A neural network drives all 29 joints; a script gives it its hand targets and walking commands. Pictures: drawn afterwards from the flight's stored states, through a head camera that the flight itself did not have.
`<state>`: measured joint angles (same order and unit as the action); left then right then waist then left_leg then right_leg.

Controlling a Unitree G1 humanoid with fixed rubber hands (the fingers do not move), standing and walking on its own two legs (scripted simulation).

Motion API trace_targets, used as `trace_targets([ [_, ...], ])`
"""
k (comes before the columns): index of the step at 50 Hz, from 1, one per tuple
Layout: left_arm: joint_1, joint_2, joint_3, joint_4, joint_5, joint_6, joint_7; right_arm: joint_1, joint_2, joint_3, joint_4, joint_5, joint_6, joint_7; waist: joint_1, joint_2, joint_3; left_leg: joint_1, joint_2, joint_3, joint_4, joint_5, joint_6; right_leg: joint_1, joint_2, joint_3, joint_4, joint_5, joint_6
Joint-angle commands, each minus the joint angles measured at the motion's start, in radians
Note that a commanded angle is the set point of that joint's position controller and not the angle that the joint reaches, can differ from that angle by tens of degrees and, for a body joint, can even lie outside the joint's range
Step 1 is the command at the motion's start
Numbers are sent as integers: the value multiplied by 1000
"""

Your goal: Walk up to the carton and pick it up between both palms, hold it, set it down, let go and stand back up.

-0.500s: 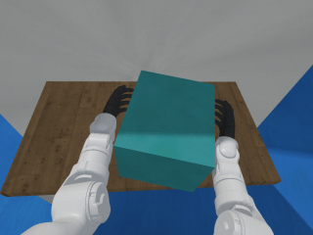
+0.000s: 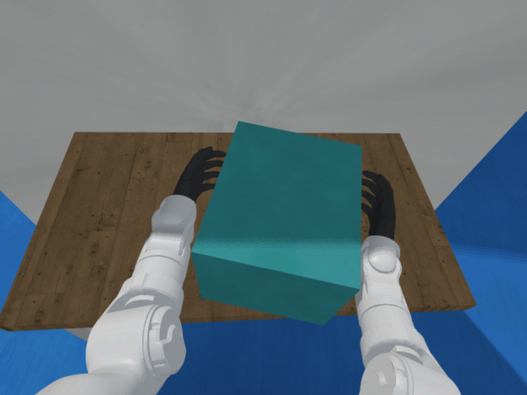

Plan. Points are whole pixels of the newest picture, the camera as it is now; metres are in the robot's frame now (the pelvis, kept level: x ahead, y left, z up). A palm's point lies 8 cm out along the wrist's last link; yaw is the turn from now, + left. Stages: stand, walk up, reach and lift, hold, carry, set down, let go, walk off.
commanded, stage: set down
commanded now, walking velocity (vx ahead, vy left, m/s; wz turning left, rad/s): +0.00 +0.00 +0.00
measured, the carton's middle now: (280, 222) +0.38 -0.03 +0.00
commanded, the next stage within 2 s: none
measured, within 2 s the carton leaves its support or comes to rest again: rests again in 0.34 s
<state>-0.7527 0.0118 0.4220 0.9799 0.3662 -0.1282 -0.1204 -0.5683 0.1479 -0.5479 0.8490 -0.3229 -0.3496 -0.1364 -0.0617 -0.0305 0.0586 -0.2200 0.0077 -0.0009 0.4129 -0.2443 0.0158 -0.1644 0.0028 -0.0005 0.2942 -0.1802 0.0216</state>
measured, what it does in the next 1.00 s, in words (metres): stands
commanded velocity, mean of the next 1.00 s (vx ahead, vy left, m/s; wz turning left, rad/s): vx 0.00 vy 0.00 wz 0.00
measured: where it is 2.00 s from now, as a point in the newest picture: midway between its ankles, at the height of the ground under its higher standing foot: outside the picture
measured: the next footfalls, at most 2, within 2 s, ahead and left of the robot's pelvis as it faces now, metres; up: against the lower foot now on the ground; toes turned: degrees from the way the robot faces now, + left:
none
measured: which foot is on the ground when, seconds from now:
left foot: down 0.00-1.00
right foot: down 0.00-1.00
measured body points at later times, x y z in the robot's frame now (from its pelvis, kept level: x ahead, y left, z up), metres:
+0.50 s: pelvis +0.00 +0.00 +0.00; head +0.05 +0.03 +0.45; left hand +0.42 +0.13 +0.04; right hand +0.37 -0.18 +0.04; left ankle -0.02 +0.10 -0.75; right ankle -0.02 -0.14 -0.75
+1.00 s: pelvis +0.00 +0.00 +0.00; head +0.05 +0.04 +0.44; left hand +0.43 +0.13 +0.03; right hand +0.37 -0.17 +0.02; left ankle -0.02 +0.10 -0.75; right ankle -0.02 -0.14 -0.75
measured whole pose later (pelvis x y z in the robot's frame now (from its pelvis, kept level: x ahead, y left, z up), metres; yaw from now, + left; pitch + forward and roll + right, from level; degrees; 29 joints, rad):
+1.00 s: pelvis +0.00 +0.00 +0.00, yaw +0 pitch +11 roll -2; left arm -0.80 0.11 0.14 1.22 0.07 -0.24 0.01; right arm -0.67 0.01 -0.32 1.25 -0.04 -0.45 -0.22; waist -0.06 -0.05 -0.11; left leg -0.41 0.01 0.00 0.46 -0.24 0.02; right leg -0.35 0.00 0.00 0.34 -0.18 0.02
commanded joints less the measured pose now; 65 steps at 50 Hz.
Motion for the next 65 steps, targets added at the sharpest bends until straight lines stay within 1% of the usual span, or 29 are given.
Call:
trace_targets([
  [1,-444,-486,-189,74,30,-66,-70,-450,508,275,138,-143,-68,81,-69,24,-463,-8,-7,81,-40,365,-48,122,17,-96,32,491,23],
  [3,-437,-489,-188,72,32,-69,-70,-446,504,269,137,-148,-71,82,-74,18,-475,10,-8,84,-37,376,-50,123,21,-97,30,493,22],
  [6,-427,-484,-185,64,40,-76,-64,-436,493,264,156,-142,-81,84,-65,45,-472,26,-2,83,-34,385,-56,91,23,-101,25,456,17],
  [10,-420,-467,-150,89,55,-74,-68,-414,482,248,172,-155,-76,82,-64,16,-426,3,-5,89,-36,358,-46,91,20,-98,22,447,23],
  [17,-433,-436,-129,104,64,-77,-67,-411,461,225,184,-164,-81,82,-68,23,-410,-13,-2,91,-35,314,-42,66,19,-101,20,390,23],
  [18,-439,-414,-129,115,61,-77,-65,-409,437,209,191,-161,-84,78,-78,37,-406,-9,-3,93,-36,302,-42,56,21,-96,19,380,20],
  [19,-435,-407,-123,100,64,-80,-61,-412,432,211,191,-158,-86,79,-67,36,-418,-3,-5,95,-36,320,-44,63,22,-98,19,380,19],
  [23,-436,-309,-109,97,51,-87,-26,-392,316,144,242,-145,-89,53,-79,41,-406,19,0,94,-20,360,-55,22,30,-100,15,353,16],
  [25,-414,-181,-103,97,21,-91,6,-365,183,134,260,-107,-93,28,-73,51,-403,16,1,99,-12,356,-57,14,30,-94,18,347,15],
  [29,-401,108,-148,104,-116,-90,94,-340,-117,169,325,68,-89,-41,-68,68,-436,-6,-4,95,16,349,-59,-1,36,-73,34,373,13],
  [32,-452,139,-222,143,-211,-103,129,-409,-125,241,370,193,-90,-62,-70,83,-505,-38,-7,70,65,356,-67,-32,42,-51,61,406,3],
  [34,-473,159,-246,159,-241,-124,132,-425,-131,261,379,236,-101,-72,-79,85,-563,-69,-11,66,98,382,-75,-20,38,-37,95,475,3],
  [36,-490,178,-259,187,-258,-135,134,-454,-148,284,385,273,-112,-76,-71,91,-594,-90,-14,60,124,420,-79,-10,33,-25,116,526,3],
  [38,-481,201,-264,215,-271,-144,130,-464,-181,292,385,299,-122,-82,-67,89,-599,-93,-14,58,135,459,-85,-3,32,-24,127,581,9],
  [42,-494,222,-290,234,-295,-153,138,-484,-232,289,420,337,-135,-87,-68,117,-631,-80,-8,47,152,502,-101,-56,38,-31,128,552,5],
  [44,-491,228,-305,242,-310,-150,134,-479,-247,300,427,354,-135,-88,-77,129,-643,-57,-4,39,165,532,-109,-83,43,-34,129,542,0],
  [45,-490,219,-319,250,-318,-152,134,-481,-259,278,442,341,-141,-92,-99,132,-654,-45,-3,34,173,548,-119,-106,46,-43,127,544,0],
  [48,-456,242,-312,225,-322,-152,135,-447,-269,315,427,369,-151,-95,-72,136,-672,-32,-4,40,187,587,-124,-93,48,-37,131,565,1],
  [49,-468,241,-319,234,-324,-153,134,-461,-276,312,440,373,-151,-93,-86,126,-668,-32,-3,36,188,584,-126,-110,51,-41,130,556,3],
  [50,-449,243,-323,203,-323,-153,134,-436,-281,318,437,383,-155,-92,-79,148,-680,-19,-3,34,194,618,-132,-98,51,-40,137,561,0],
  [51,-435,238,-327,193,-326,-153,136,-424,-289,319,440,378,-158,-93,-91,152,-687,14,1,28,204,651,-138,-128,58,-44,133,556,-1],
  [52,-424,247,-321,196,-326,-150,134,-421,-295,329,431,393,-158,-93,-68,152,-678,7,0,33,200,636,-138,-125,57,-44,130,537,-3],
  [55,-409,246,-333,197,-326,-139,132,-415,-311,331,446,401,-154,-93,-79,155,-644,30,2,28,192,621,-143,-162,61,-51,111,476,-6],
  [57,-333,250,-323,172,-320,-129,127,-342,-298,370,430,421,-158,-97,-59,158,-620,42,-3,34,190,627,-141,-128,58,-42,113,506,-3],
  [60,-335,259,-343,158,-323,-126,121,-342,-314,373,418,431,-157,-101,-75,168,-611,44,-5,28,184,604,-147,-138,59,-50,114,475,-5],
  [61,-328,266,-332,153,-321,-127,119,-330,-318,381,429,442,-152,-99,-62,168,-598,41,-5,33,182,581,-143,-143,57,-47,112,450,-7],
  [62,-273,261,-327,114,-325,-122,117,-284,-314,403,382,448,-163,-102,-56,154,-623,74,-5,29,183,620,-145,-121,60,-49,112,487,-5],
  [63,-294,260,-336,110,-332,-125,115,-296,-321,395,388,449,-155,-104,-67,158,-623,74,-4,26,178,605,-146,-125,60,-49,105,476,-9],
  [65,-265,270,-336,63,-328,-129,110,-247,-309,416,347,461,-159,-109,-61,161,-630,92,-8,29,170,602,-145,-100,59,-46,101,489,-8],
])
